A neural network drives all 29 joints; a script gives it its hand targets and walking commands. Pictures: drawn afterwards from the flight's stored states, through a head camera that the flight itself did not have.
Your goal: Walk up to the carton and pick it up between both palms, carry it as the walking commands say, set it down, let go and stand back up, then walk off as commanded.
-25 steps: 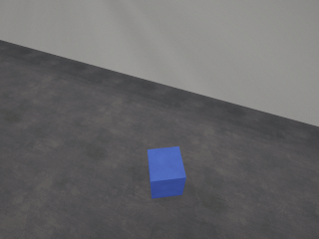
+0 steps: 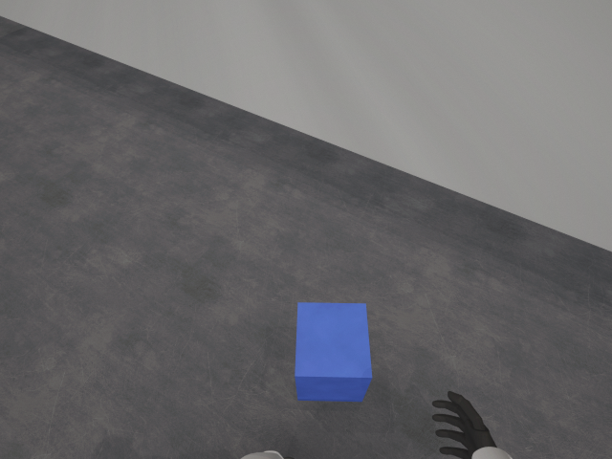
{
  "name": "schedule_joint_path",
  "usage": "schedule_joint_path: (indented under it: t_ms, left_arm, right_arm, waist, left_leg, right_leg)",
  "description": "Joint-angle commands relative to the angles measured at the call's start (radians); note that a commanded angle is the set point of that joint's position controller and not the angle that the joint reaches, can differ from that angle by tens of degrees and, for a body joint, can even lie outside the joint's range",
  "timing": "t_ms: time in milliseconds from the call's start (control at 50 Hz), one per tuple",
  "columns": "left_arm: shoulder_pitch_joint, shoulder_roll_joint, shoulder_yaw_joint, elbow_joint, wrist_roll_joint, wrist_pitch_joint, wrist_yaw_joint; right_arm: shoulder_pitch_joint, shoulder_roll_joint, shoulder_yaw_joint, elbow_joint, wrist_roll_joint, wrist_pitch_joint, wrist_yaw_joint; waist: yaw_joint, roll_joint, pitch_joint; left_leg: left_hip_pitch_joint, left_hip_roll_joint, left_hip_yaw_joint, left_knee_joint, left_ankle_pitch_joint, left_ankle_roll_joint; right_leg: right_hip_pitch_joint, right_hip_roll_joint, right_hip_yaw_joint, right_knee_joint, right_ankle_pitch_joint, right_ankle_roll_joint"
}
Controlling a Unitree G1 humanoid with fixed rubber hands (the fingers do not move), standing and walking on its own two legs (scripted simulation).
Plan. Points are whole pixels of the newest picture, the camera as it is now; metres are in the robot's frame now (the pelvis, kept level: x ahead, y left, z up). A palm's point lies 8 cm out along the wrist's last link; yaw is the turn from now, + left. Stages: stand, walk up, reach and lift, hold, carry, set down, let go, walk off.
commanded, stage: walk up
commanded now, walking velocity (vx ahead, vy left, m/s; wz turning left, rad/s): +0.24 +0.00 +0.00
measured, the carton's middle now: (330, 353) +0.48 +0.01 -0.64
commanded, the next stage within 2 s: stand in 1.36 s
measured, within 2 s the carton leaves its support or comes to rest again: neither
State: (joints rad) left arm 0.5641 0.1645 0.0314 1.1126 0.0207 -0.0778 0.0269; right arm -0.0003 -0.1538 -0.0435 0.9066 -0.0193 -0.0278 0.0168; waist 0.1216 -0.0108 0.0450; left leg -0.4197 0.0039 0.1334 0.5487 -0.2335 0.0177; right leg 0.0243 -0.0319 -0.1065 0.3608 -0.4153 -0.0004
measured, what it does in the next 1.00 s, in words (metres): steps on the spot: left foot, then right foot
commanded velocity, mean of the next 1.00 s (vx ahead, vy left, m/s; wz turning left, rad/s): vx -0.02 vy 0.02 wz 0.02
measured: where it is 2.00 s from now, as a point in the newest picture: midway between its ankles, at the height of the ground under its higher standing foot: outside the picture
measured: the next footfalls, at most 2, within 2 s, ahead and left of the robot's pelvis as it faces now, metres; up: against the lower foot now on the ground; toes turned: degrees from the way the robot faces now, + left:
left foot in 0.02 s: +0.12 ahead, +0.10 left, +0.00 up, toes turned +7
right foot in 0.40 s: +0.20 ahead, -0.14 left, +0.00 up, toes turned -4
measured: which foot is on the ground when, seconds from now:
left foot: up 0.00-0.00, down 0.02-0.40, up 0.42-0.72, down 0.74-1.00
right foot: down 0.00-0.04, up 0.06-0.38, down 0.40-0.74, up 0.76-0.96, down 0.98-1.00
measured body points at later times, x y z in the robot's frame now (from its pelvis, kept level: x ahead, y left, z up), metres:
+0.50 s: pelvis +0.09 -0.01 +0.00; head +0.14 -0.04 +0.44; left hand +0.18 +0.25 -0.13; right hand +0.11 -0.27 -0.17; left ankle +0.05 +0.10 -0.67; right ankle +0.16 -0.14 -0.73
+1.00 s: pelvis +0.05 +0.03 +0.01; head +0.06 +0.04 +0.46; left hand +0.08 +0.28 -0.15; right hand +0.07 -0.20 -0.14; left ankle +0.01 +0.15 -0.73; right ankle +0.06 -0.09 -0.73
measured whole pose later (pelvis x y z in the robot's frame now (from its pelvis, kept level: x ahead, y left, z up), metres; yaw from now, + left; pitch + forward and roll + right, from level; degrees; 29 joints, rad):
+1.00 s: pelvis +0.05 +0.03 +0.01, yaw +0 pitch -1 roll +0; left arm 0.25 0.21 0.03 1.03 0.01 0.01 0.03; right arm 0.28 -0.16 -0.01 1.06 -0.02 -0.02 -0.03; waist 0.01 -0.03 0.04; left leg -0.12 0.00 0.05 0.42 -0.28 0.01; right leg -0.19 -0.03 -0.02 0.42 -0.18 0.00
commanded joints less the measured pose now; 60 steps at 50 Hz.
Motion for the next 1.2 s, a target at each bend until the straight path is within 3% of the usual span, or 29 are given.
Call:
schedule_joint_path:
  t_ms: [0, 20, 40, 60, 120, 160, 220, 280, 340, 360, 380, 400, 420, 440, 480, 520, 560, 600, 620, 680, 700, 720, 740, 760, 800, 900, 940, 1000, 1180]
  left_arm:
    - [-0.008, 0.143, 0.008, -0.032, -0.024, -0.005, 0.008]
    - [0.036, 0.074, -0.005, -0.055, -0.040, -0.003, 0.004]
    - [0.016, 0.103, 0.042, -0.039, -0.019, 0.012, 0.003]
    - [-0.023, 0.113, 0.041, -0.047, -0.011, 0.025, 0.000]
    - [-0.074, 0.066, 0.017, -0.076, 0.004, 0.047, -0.014]
    - [-0.107, 0.032, -0.004, -0.104, -0.009, 0.067, -0.017]
    - [-0.157, 0.039, 0.001, -0.089, -0.019, 0.094, -0.010]
    - [-0.266, 0.073, 0.004, -0.112, -0.016, 0.103, -0.008]
    - [-0.296, 0.112, 0.023, -0.143, -0.019, 0.099, 0.014]
    - [-0.244, 0.151, 0.032, -0.133, -0.016, 0.099, 0.029]
    - [-0.221, 0.216, 0.049, -0.122, -0.008, 0.092, 0.039]
    - [-0.157, 0.303, 0.074, -0.118, 0.003, 0.088, 0.043]
    - [-0.184, 0.329, 0.086, -0.134, -0.002, 0.096, 0.042]
    - [-0.242, 0.278, 0.085, -0.161, 0.000, 0.102, 0.039]
    - [-0.375, 0.231, 0.076, -0.216, 0.005, 0.112, 0.033]
    - [-0.414, 0.218, 0.074, -0.235, 0.009, 0.115, 0.030]
    - [-0.412, 0.209, 0.070, -0.230, 0.015, 0.113, 0.020]
    - [-0.445, 0.171, 0.058, -0.208, 0.024, 0.112, -0.002]
    - [-0.439, 0.191, 0.065, -0.204, 0.028, 0.115, -0.006]
    - [-0.399, 0.234, 0.073, -0.175, 0.007, 0.126, -0.017]
    - [-0.357, 0.196, 0.052, -0.170, 0.007, 0.127, -0.018]
    - [-0.314, 0.126, 0.024, -0.177, 0.012, 0.124, -0.018]
    - [-0.372, 0.119, 0.024, -0.218, 0.001, 0.130, -0.012]
    - [-0.400, 0.160, 0.040, -0.217, -0.011, 0.133, -0.016]
    - [-0.322, 0.144, 0.027, -0.177, 0.000, 0.124, -0.021]
    - [-0.330, 0.100, 0.004, -0.147, -0.011, 0.096, -0.004]
    - [-0.286, 0.090, -0.001, -0.119, -0.018, 0.081, 0.005]
    - [-0.288, 0.113, -0.002, -0.082, -0.018, 0.062, -0.001]
    - [-0.250, 0.081, -0.011, -0.025, -0.012, 0.062, 0.001]
  right_arm:
    - [0.293, -0.140, -0.041, 0.045, -0.018, -0.023, -0.018]
    - [0.414, -0.250, -0.066, 0.048, -0.028, -0.029, -0.025]
    - [0.508, -0.308, -0.081, 0.082, -0.011, -0.026, -0.034]
    - [0.449, -0.264, -0.067, 0.088, 0.001, -0.032, -0.032]
    - [0.236, -0.099, -0.016, 0.055, 0.004, -0.044, -0.031]
    - [0.179, -0.072, 0.013, 0.051, 0.012, -0.039, -0.040]
    - [0.265, -0.078, 0.022, 0.105, 0.014, -0.036, -0.046]
    - [0.291, -0.131, 0.006, 0.120, 0.007, -0.015, -0.047]
    - [0.271, -0.184, -0.032, 0.118, 0.008, 0.029, -0.059]
    - [0.279, -0.208, -0.055, 0.114, 0.005, 0.048, -0.054]
    - [0.317, -0.174, -0.050, 0.102, 0.006, 0.054, -0.051]
    - [0.332, -0.115, -0.042, 0.067, 0.008, 0.065, -0.052]
    - [0.383, -0.116, -0.041, 0.067, 0.003, 0.086, -0.056]
    - [0.363, -0.128, -0.043, 0.072, 0.004, 0.101, -0.058]
    - [0.340, -0.151, -0.058, 0.064, -0.001, 0.120, -0.049]
    - [0.320, -0.165, -0.064, 0.050, -0.006, 0.133, -0.029]
    - [0.288, -0.151, -0.058, 0.029, -0.003, 0.133, -0.017]
    - [0.313, -0.090, -0.011, 0.040, 0.007, 0.111, -0.008]
    - [0.321, -0.090, -0.005, 0.042, 0.012, 0.106, -0.008]
    - [0.398, -0.094, 0.003, 0.086, 0.014, 0.084, -0.025]
    - [0.405, -0.112, 0.004, 0.098, 0.007, 0.070, -0.030]
    - [0.397, -0.170, 0.001, 0.091, -0.002, 0.051, -0.034]
    - [0.318, -0.261, -0.017, 0.052, -0.009, 0.038, -0.034]
    - [0.259, -0.254, -0.003, 0.045, -0.010, 0.033, -0.032]
    - [0.162, -0.186, 0.008, 0.043, -0.001, 0.015, -0.036]
    - [0.302, -0.148, 0.006, 0.116, -0.001, -0.002, -0.051]
    - [0.312, -0.151, 0.003, 0.130, -0.001, 0.006, -0.052]
    - [0.345, -0.092, 0.024, 0.151, 0.018, 0.005, -0.053]
    - [0.320, -0.101, 0.025, 0.202, 0.008, 0.015, -0.049]
  waist:
    - [-0.189, -0.074, -0.140]
    - [-0.227, 0.122, -0.274]
    - [-0.215, 0.074, -0.290]
    - [-0.172, 0.006, -0.189]
    - [-0.067, 0.085, 0.007]
    - [-0.046, 0.219, 0.002]
    - [-0.079, 0.178, -0.075]
    - [-0.105, 0.194, -0.063]
    - [-0.075, 0.219, -0.009]
    - [-0.056, 0.241, -0.047]
    - [-0.061, 0.111, -0.089]
    - [-0.044, -0.186, -0.087]
    - [-0.074, -0.250, -0.184]
    - [-0.087, -0.234, -0.180]
    - [-0.120, -0.209, -0.096]
    - [-0.136, -0.198, -0.087]
    - [-0.138, -0.200, -0.090]
    - [-0.150, -0.323, -0.135]
    - [-0.148, -0.341, -0.104]
    - [-0.178, -0.164, -0.052]
    - [-0.165, -0.046, -0.018]
    - [-0.141, 0.139, -0.001]
    - [-0.159, 0.318, 0.086]
    - [-0.145, 0.262, 0.117]
    - [-0.089, 0.221, 0.099]
    - [-0.117, 0.177, -0.001]
    - [-0.107, 0.156, -0.019]
    - [-0.122, -0.034, -0.023]
    - [-0.115, 0.001, 0.040]
  left_leg:
    - [0.468, 0.054, -0.046, -0.095, 0.142, 0.063]
    - [0.718, 0.428, -0.489, -0.134, 0.320, 0.178]
    - [0.658, 0.570, -0.687, -0.222, 0.542, 0.232]
    - [0.536, 0.509, -0.566, -0.226, 0.595, 0.219]
    - [0.245, 0.310, -0.286, -0.266, 0.563, 0.138]
    - [0.198, 0.208, -0.086, -0.254, 0.960, 0.120]
    - [0.298, 0.213, -0.073, -0.246, 0.950, 0.127]
    - [0.306, 0.210, -0.095, -0.234, 0.790, 0.121]
    - [0.270, 0.206, -0.114, -0.066, 0.851, 0.086]
    - [0.235, 0.140, -0.066, 0.002, 0.639, 0.041]
    - [0.141, 0.078, -0.050, 0.085, 0.303, -0.011]
    - [-0.041, -0.029, -0.029, 0.335, -0.349, -0.070]
    - [-0.005, -0.023, -0.143, 0.576, -0.511, -0.091]
    - [-0.008, 0.007, -0.165, 0.686, -0.466, -0.095]
    - [-0.029, 0.007, -0.163, 0.772, -0.327, -0.097]
    - [-0.017, -0.006, -0.145, 0.787, -0.261, -0.099]
    - [-0.001, -0.006, -0.137, 0.630, -0.235, -0.085]
    - [0.142, -0.012, -0.092, 0.322, -0.227, -0.043]
    - [0.172, -0.020, -0.072, 0.240, -0.256, -0.038]
    - [0.302, -0.012, -0.033, -0.125, -0.108, -0.021]
    - [0.322, 0.025, -0.098, -0.233, -0.081, -0.015]
    - [0.301, 0.194, -0.316, -0.366, -0.175, -0.002]
    - [0.099, 0.337, -0.525, -0.488, -0.356, 0.055]
    - [0.011, 0.314, -0.488, -0.502, -0.326, 0.065]
    - [0.102, 0.205, -0.303, -0.416, -0.091, 0.047]
    - [0.327, 0.206, -0.215, -0.236, 0.412, 0.074]
    - [0.298, 0.178, -0.212, -0.198, 0.386, 0.054]
    - [0.236, 0.081, -0.166, -0.248, 0.149, 0.001]
    - [0.280, 0.103, -0.165, -0.284, 0.094, -0.002]
  right_leg:
    - [-0.244, -0.133, 0.041, 0.364, 0.828, -0.032]
    - [-0.518, -0.029, 0.007, 0.675, 0.155, 0.017]
    - [-0.569, 0.006, 0.101, 0.862, -0.171, 0.021]
    - [-0.562, -0.053, 0.158, 0.888, -0.108, 0.020]
    - [-0.510, -0.090, 0.115, 0.745, 0.072, 0.014]
    - [-0.370, -0.018, 0.054, 0.557, 0.072, 0.019]
    - [-0.324, 0.009, 0.046, 0.429, 0.156, 0.026]
    - [-0.313, 0.000, 0.062, 0.320, 0.184, 0.013]
    - [-0.311, -0.018, 0.060, 0.205, 0.177, 0.009]
    - [-0.214, -0.057, 0.045, 0.099, 0.354, 0.004]
    - [-0.086, -0.154, 0.110, 0.081, 0.738, -0.016]
    - [-0.024, -0.426, 0.374, 0.060, 1.212, -0.104]
    - [-0.093, -0.552, 0.438, 0.079, 1.422, -0.233]
    - [-0.153, -0.492, 0.380, 0.064, 1.272, -0.263]
    - [-0.291, -0.358, 0.267, 0.021, 0.864, -0.204]
    - [-0.354, -0.317, 0.217, 0.009, 0.678, -0.180]
    - [-0.352, -0.276, 0.201, -0.020, 0.472, -0.152]
    - [-0.374, -0.168, 0.173, -0.148, -0.039, -0.112]
    - [-0.371, -0.180, 0.215, -0.186, -0.066, -0.125]
    - [-0.390, -0.188, 0.216, -0.142, -0.111, -0.092]
    - [-0.411, -0.138, 0.171, -0.040, -0.087, -0.064]
    - [-0.446, -0.054, 0.091, 0.125, -0.016, -0.032]
    - [-0.496, 0.023, 0.061, 0.199, -0.037, 0.002]
    - [-0.405, 0.002, 0.147, 0.262, 0.015, -0.003]
    - [-0.367, 0.012, 0.154, 0.320, 0.123, -0.005]
    - [-0.307, 0.009, 0.092, 0.136, 0.122, 0.009]
    - [-0.178, -0.013, 0.072, -0.025, 0.258, 0.002]
    - [-0.094, -0.109, 0.175, 0.006, 0.559, -0.032]
    - [-0.172, -0.071, 0.139, -0.057, 0.332, -0.005]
